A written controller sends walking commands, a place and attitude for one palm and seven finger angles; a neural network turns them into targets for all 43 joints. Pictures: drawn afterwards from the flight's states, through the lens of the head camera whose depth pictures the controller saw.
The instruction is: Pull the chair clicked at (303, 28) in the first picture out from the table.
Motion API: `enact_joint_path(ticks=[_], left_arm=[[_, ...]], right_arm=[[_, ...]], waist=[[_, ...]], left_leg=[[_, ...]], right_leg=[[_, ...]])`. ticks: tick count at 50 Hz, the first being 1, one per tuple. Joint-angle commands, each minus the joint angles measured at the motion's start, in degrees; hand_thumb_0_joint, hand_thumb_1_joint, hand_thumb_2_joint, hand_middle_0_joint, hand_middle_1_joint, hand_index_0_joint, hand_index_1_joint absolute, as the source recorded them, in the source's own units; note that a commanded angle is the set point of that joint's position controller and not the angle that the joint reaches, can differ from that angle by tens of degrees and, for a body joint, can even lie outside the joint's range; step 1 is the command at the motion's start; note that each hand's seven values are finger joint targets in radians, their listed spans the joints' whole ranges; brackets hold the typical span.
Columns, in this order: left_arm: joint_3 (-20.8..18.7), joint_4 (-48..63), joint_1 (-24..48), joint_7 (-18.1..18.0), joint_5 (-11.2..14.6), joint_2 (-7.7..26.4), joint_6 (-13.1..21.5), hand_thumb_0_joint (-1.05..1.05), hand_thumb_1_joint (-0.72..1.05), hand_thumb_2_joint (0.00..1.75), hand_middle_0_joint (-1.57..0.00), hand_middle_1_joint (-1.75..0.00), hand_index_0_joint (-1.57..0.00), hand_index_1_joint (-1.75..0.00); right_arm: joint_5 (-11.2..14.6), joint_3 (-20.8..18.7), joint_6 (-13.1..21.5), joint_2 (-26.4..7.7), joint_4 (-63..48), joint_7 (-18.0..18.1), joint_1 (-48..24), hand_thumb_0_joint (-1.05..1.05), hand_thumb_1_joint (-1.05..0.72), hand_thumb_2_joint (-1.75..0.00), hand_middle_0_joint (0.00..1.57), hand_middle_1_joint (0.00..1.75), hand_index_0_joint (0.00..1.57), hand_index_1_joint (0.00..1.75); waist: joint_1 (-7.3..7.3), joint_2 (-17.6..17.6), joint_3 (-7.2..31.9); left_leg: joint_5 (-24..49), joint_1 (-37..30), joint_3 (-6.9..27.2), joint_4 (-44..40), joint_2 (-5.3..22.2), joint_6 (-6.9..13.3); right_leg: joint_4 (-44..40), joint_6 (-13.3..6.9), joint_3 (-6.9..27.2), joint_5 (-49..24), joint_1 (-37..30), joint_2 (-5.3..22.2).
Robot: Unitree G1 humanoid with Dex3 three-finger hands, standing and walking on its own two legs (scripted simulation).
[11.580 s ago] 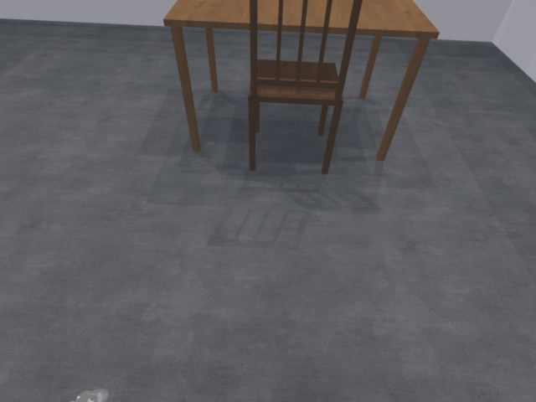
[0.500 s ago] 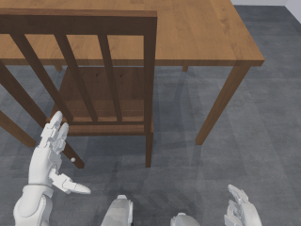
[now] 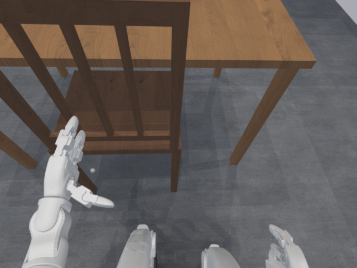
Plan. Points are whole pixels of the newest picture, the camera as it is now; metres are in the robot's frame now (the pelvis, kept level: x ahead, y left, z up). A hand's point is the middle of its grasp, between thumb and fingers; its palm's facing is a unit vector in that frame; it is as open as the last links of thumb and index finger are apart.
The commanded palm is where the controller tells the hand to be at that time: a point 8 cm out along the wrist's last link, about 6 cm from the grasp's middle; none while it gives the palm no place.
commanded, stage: aim the fingers beside a spindle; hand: left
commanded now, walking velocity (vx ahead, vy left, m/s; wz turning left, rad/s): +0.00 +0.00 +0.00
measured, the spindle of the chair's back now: (94, 93) +0.49 +0.23 +0.07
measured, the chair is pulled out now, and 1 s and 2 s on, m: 0.00 0.00 0.00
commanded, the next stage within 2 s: none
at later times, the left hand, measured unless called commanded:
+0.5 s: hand (101, 163) +0.33 +0.19 +0.02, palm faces +0.05 -1.00 -0.03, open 17.0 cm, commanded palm +0.31 +0.24 +0.02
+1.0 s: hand (99, 161) +0.34 +0.19 +0.02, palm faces +0.08 -1.00 -0.05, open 16.9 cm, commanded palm +0.31 +0.24 +0.02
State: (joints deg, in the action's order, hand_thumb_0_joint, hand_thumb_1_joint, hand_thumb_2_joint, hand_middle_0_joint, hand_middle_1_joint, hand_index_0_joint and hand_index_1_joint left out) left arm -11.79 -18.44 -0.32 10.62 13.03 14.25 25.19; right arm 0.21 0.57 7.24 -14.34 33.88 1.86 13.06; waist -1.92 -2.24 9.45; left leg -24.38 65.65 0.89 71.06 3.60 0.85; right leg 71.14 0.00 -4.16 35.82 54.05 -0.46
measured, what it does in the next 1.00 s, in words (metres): stands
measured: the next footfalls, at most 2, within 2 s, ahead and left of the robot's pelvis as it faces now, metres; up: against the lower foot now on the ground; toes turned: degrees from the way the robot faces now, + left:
none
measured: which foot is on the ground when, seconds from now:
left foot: down 0.00-1.00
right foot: down 0.00-1.00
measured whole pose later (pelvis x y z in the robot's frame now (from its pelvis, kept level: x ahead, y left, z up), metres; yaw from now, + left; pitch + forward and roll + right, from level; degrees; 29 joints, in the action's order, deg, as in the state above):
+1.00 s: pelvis +0.00 +0.00 -0.01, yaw -1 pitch +21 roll -4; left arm -13.5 -22.6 4.8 8.3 11.2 14.6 26.3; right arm -0.1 0.7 3.6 -13.7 33.4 1.3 11.4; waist -2.7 -1.8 9.8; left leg -25.6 69.0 0.8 73.8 4.2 0.5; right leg 74.1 -0.3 -3.8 37.1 57.7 -1.0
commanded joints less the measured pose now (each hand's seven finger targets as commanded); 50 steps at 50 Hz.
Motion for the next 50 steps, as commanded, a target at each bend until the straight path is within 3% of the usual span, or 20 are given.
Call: enact_joint_path(ticks=[1,4,6,7,10,11,16,18,21,22,27,31,34,38,39,40,43,46,50], left_arm=[[-1.02,11.26,15.24,-0.33,-0.37,7.50,3.93,0.00,-0.50,0.30,-0.06,-0.08,-0.06,-0.08],[-2.74,9.35,16.91,-1.64,-0.61,8.52,3.65,0.00,-0.50,0.30,-0.06,-0.08,-0.06,-0.08],[-6.37,8.95,14.09,-2.60,-0.79,11.33,3.66,0.00,-0.50,0.30,-0.06,-0.08,-0.06,-0.08],[-5.50,9.13,13.25,-2.84,-0.94,10.14,3.61,0.00,-0.50,0.30,-0.06,-0.08,-0.06,-0.08],[-5.64,7.83,13.53,-3.00,-0.63,9.84,3.14,0.00,-0.50,0.30,-0.06,-0.08,-0.06,-0.08],[-6.04,6.41,14.38,-2.93,-0.93,10.62,3.23,0.00,-0.50,0.30,-0.06,-0.08,-0.06,-0.08],[-2.56,5.60,16.24,-1.32,-0.68,7.64,3.88,0.00,-0.50,0.30,-0.06,-0.08,-0.06,-0.08],[-2.25,6.93,15.55,-0.80,-0.16,7.42,4.20,0.00,-0.50,0.30,-0.06,-0.08,-0.06,-0.08],[-4.31,9.25,14.20,-0.99,0.07,9.72,4.78,0.00,-0.50,0.30,-0.06,-0.08,-0.06,-0.08],[-3.94,10.23,14.54,-1.25,-0.24,9.41,5.02,0.00,-0.50,0.30,-0.06,-0.08,-0.06,-0.08],[-5.91,9.58,13.44,-2.71,-0.47,10.62,5.29,0.00,-0.50,0.30,-0.06,-0.08,-0.06,-0.08],[-5.98,6.98,12.39,-1.76,-0.03,10.19,4.97,0.00,-0.50,0.30,-0.06,-0.08,-0.06,-0.08],[-2.59,8.23,13.43,-0.46,0.16,7.60,4.88,0.00,-0.50,0.30,-0.06,-0.08,-0.06,-0.08],[0.05,9.33,14.87,-0.14,0.30,5.97,4.48,0.00,-0.50,0.30,-0.06,-0.08,-0.06,-0.08],[-1.62,9.38,15.04,-0.56,-0.09,7.75,4.67,0.00,-0.50,0.30,-0.06,-0.08,-0.06,-0.08],[-1.58,9.63,15.23,-0.95,-0.25,7.74,4.73,0.00,-0.50,0.30,-0.06,-0.08,-0.06,-0.08],[-3.99,9.61,15.13,-2.52,-0.79,9.53,5.15,0.00,-0.50,0.30,-0.06,-0.08,-0.06,-0.08],[-8.78,7.70,14.55,-3.71,-1.03,13.44,5.25,0.00,-0.50,0.30,-0.06,-0.08,-0.06,-0.08],[-6.39,7.71,13.96,-2.50,-0.45,10.73,5.02,0.00,-0.50,0.30,-0.06,-0.08,-0.06,-0.08]], right_arm=[[-0.02,-3.39,2.96,-8.85,-6.69,1.10,-0.14,0.00,-0.90,-0.90,0.20,0.30,0.20,0.30],[-0.20,-3.29,2.48,-8.73,-6.41,0.95,-0.20,0.00,-0.90,-0.90,0.20,0.30,0.20,0.30],[-0.35,-3.47,2.00,-8.83,-6.79,0.81,-0.06,0.00,-0.90,-0.90,0.20,0.30,0.20,0.30],[-0.40,-3.39,1.66,-8.55,-7.25,0.48,-0.27,0.00,-0.90,-0.90,0.20,0.30,0.20,0.30],[-0.39,-3.30,0.78,-8.31,-7.36,0.05,-0.16,0.00,-0.90,-0.90,0.20,0.30,0.20,0.30],[-0.34,-3.27,0.57,-8.46,-7.13,0.16,0.08,0.00,-0.90,-0.90,0.20,0.30,0.20,0.30],[-0.12,-3.41,0.24,-8.67,-6.92,0.04,0.55,0.00,-0.90,-0.90,0.20,0.30,0.20,0.30],[-0.04,-3.54,0.06,-8.74,-7.15,0.04,0.48,0.00,-0.90,-0.90,0.20,0.30,0.20,0.30],[-0.12,-3.69,0.07,-8.93,-6.97,0.25,0.68,0.00,-0.90,-0.90,0.20,0.30,0.20,0.30],[-0.11,-3.72,-0.04,-8.68,-6.97,0.23,0.52,0.00,-0.90,-0.90,0.20,0.30,0.20,0.30],[-0.28,-3.59,-0.53,-8.31,-6.60,0.22,0.04,0.00,-0.90,-0.90,0.20,0.30,0.20,0.30],[-0.09,-3.50,-0.76,-8.45,-6.65,0.23,0.12,0.00,-0.90,-0.90,0.20,0.30,0.20,0.30],[0.02,-3.57,-0.55,-8.41,-6.85,0.18,-0.16,0.00,-0.90,-0.90,0.20,0.30,0.20,0.30],[0.10,-3.66,-0.28,-8.63,-6.79,0.32,-0.10,0.00,-0.90,-0.90,0.20,0.30,0.20,0.30],[0.11,-3.80,-0.29,-8.82,-6.56,0.49,0.07,0.00,-0.90,-0.90,0.20,0.30,0.20,0.30],[-0.01,-3.64,-0.25,-8.69,-6.61,0.42,-0.05,0.00,-0.90,-0.90,0.20,0.30,0.20,0.30],[-0.29,-3.57,-0.45,-8.48,-6.70,0.39,-0.35,0.00,-0.90,-0.90,0.20,0.30,0.20,0.30],[-0.40,-3.37,-1.10,-8.36,-6.85,0.37,-0.35,0.00,-0.90,-0.90,0.20,0.30,0.20,0.30],[-0.26,-3.17,-1.32,-8.14,-7.43,0.12,-0.58,0.00,-0.90,-0.90,0.20,0.30,0.20,0.30]], waist=[[-1.95,-2.94,17.09],[-1.15,-2.32,17.64],[0.44,-2.56,20.34],[0.71,-4.29,21.28],[0.22,-1.62,20.41],[-0.17,-1.69,19.70],[-1.41,-1.24,18.60],[-1.26,-1.34,19.86],[-0.65,-1.98,21.55],[-0.58,-3.43,22.04],[-0.49,-2.82,19.82],[-0.90,-0.70,18.61],[-1.02,-3.07,19.28],[-2.15,-2.20,18.87],[-1.76,-2.10,19.23],[-1.47,-3.30,18.96],[-0.90,-2.55,19.59],[0.16,-2.11,19.03],[-0.09,-2.94,20.12]], left_leg=[[2.73,-24.77,3.55,-8.79,-0.89,0.60],[2.45,-23.83,3.42,-8.57,-1.15,0.45],[5.66,-24.48,3.11,-8.31,-1.06,0.34],[7.12,-25.80,2.95,-8.37,-1.11,0.18],[7.18,-23.71,2.30,-7.73,-1.13,0.34],[7.08,-22.81,2.30,-7.30,-1.01,0.43],[6.50,-21.95,2.21,-6.38,-1.06,0.66],[7.20,-22.87,2.14,-6.54,-1.16,0.66],[9.56,-24.21,2.31,-6.35,-1.01,0.65],[10.37,-25.15,2.23,-6.42,-1.00,0.52],[9.01,-23.25,1.93,-6.22,-1.17,0.60],[7.77,-20.98,1.66,-5.99,-1.24,0.78],[7.96,-22.88,1.83,-6.18,-1.24,0.63],[7.19,-23.90,2.60,-6.30,-1.03,0.73],[6.81,-23.64,2.61,-6.11,-0.95,0.67],[6.69,-23.61,2.70,-6.26,-1.07,0.58],[6.99,-23.54,2.70,-6.18,-1.09,0.61],[6.59,-21.17,2.03,-6.02,-1.25,0.57],[7.16,-22.50,1.78,-6.49,-1.26,0.45]], right_leg=[[-10.93,-1.30,0.70,-8.83,6.36,-1.43],[-10.74,-1.40,0.83,-8.63,5.88,-1.37],[-9.97,-1.63,0.74,-10.62,4.38,-1.55],[-9.85,-1.63,0.80,-11.62,4.51,-1.43],[-10.22,-1.37,1.05,-12.44,3.32,-1.65],[-9.91,-1.41,1.16,-12.33,3.96,-1.75],[-10.02,-1.40,1.29,-12.23,4.79,-1.70],[-10.27,-1.30,1.34,-12.94,4.21,-1.63],[-9.74,-1.42,1.32,-14.71,3.29,-1.73],[-9.49,-1.40,1.31,-15.38,3.56,-1.58],[-9.74,-1.27,1.53,-14.68,3.49,-1.62],[-9.89,-1.26,1.58,-14.13,2.92,-1.80],[-10.11,-1.36,1.58,-13.97,3.68,-1.59],[-10.31,-1.21,1.15,-12.91,5.21,-1.57],[-10.10,-1.27,1.26,-12.41,5.46,-1.59],[-9.86,-1.40,1.20,-12.13,5.62,-1.61],[-9.50,-1.40,1.25,-12.22,5.50,-1.65],[-9.24,-1.47,1.50,-12.13,4.13,-1.87],[-9.83,-1.46,1.65,-12.90,3.35,-1.89]])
